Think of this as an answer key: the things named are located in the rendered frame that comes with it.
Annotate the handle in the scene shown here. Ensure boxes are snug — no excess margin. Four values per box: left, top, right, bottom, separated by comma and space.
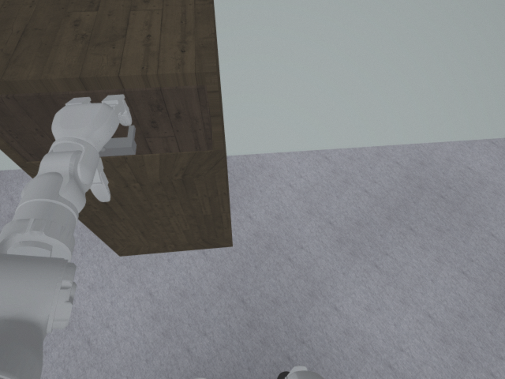
99, 126, 137, 157

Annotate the cabinet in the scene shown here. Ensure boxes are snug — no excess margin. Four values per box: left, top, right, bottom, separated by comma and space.
0, 0, 233, 257

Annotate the robot left hand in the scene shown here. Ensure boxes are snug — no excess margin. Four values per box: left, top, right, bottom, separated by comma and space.
51, 94, 132, 202

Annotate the robot right shin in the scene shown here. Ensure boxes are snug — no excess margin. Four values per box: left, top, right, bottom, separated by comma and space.
287, 366, 307, 377

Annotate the robot left forearm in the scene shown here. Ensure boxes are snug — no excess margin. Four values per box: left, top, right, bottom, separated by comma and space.
0, 137, 99, 262

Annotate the robot left upper arm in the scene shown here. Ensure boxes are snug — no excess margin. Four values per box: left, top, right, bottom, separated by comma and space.
0, 253, 77, 379

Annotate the drawer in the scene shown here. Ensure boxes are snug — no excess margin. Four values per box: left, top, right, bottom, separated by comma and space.
0, 85, 213, 162

